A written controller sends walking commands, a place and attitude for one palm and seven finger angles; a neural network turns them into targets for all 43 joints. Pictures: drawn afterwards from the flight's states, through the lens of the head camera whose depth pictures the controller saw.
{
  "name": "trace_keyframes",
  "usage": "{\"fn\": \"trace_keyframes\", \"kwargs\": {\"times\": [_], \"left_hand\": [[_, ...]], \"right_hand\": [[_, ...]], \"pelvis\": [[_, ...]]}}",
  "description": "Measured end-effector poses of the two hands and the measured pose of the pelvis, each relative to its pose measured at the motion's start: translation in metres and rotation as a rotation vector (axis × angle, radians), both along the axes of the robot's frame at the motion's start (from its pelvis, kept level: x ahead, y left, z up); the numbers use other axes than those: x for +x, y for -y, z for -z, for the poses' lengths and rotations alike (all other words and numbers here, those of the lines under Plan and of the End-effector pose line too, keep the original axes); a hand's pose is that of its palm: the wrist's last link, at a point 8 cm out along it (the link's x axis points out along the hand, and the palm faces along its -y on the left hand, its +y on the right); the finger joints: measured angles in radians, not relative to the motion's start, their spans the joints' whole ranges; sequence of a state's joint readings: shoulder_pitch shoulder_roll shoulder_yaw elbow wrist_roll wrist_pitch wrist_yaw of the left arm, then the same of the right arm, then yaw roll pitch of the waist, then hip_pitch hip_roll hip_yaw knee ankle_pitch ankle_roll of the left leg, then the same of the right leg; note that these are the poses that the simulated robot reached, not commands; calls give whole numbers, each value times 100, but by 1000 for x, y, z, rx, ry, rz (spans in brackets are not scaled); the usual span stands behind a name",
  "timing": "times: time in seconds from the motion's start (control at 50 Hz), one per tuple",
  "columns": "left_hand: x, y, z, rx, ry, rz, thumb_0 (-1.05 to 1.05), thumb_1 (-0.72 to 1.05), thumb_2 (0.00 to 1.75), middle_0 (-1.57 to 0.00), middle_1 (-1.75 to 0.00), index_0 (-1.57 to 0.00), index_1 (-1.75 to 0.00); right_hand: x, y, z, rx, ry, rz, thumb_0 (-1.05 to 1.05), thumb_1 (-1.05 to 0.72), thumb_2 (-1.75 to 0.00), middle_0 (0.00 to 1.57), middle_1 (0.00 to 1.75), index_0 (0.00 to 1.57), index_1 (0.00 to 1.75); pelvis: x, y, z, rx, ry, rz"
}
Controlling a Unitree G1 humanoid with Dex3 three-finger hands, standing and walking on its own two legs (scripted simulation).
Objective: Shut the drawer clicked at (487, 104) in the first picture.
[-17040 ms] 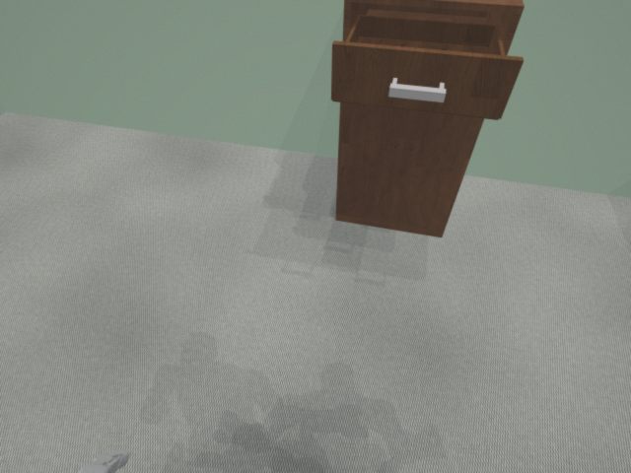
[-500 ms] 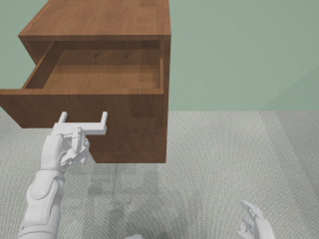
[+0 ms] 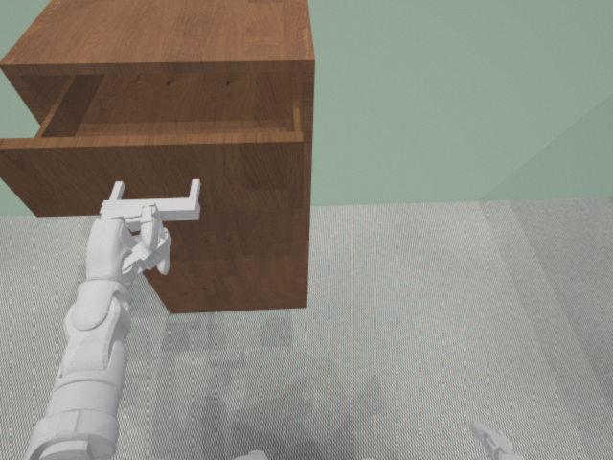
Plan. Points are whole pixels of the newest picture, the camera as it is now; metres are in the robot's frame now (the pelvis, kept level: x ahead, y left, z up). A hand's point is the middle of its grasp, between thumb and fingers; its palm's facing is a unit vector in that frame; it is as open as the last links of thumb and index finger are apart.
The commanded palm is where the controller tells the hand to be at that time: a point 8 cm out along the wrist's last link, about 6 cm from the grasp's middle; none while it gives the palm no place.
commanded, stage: push the drawer shut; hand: left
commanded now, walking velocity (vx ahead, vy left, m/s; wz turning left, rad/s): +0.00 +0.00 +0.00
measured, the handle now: (154, 198) +0.44 +0.23 +0.07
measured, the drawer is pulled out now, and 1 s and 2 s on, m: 0.16 0.04 0.00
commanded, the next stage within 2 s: pull the fist back off the drawer in 1.64 s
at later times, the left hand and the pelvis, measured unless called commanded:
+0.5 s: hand (175, 210) +0.42 +0.20 +0.07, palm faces +0.09 -1.00 -0.02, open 3.1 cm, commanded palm +0.40 +0.24 +0.08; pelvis +0.00 +0.00 +0.00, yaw +0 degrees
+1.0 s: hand (183, 177) +0.48 +0.20 +0.08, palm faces +0.09 -1.00 -0.02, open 3.4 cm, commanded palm +0.46 +0.24 +0.08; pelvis +0.00 +0.00 -0.01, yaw -1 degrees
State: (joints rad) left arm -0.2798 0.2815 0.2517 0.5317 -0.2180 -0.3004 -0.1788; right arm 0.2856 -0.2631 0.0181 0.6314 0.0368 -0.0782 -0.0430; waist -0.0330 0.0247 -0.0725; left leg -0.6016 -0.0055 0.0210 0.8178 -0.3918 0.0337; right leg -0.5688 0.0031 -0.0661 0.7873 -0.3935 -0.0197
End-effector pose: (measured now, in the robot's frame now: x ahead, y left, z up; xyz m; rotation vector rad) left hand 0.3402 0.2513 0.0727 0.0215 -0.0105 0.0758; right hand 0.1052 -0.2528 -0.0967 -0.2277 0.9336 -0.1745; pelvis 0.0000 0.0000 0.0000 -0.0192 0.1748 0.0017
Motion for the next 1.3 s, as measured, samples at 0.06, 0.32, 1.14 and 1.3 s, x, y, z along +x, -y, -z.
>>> {"fn": "trace_keyframes", "kwargs": {"times": [0.06, 0.32, 1.14, 1.3], "left_hand": [[8, 0, 0, -1, -3, -1, -3, 87, 92, -140, -160, -140, -160], [35, 3, -3, 0, -5, -9, 0, 91, 93, -140, -160, -140, -160], [132, -1, -6, -2, -30, -17, 2, 93, 95, -140, -160, -140, -160], [149, -3, -7, -9, -28, -15, 3, 93, 94, -140, -160, -140, -160]], "right_hand": [[-3, 0, 1, 1, -17, 7, 1, -90, -90, 20, 30, 20, 30], [-17, -1, 7, 12, -78, 27, 1, -90, -90, 20, 30, 20, 30], [-104, 12, 18, -21, -372, 143, 0, -90, -90, 20, 30, 20, 30], [-112, 9, 16, -27, -411, 159, 0, -90, -90, 20, 30, 20, 30]], "pelvis": [[1, -1, 0, -1, -5, 0], [3, -2, 1, -2, -23, 6], [3, 2, 13, -17, -136, 20], [7, -2, 14, -24, -156, 26]]}}
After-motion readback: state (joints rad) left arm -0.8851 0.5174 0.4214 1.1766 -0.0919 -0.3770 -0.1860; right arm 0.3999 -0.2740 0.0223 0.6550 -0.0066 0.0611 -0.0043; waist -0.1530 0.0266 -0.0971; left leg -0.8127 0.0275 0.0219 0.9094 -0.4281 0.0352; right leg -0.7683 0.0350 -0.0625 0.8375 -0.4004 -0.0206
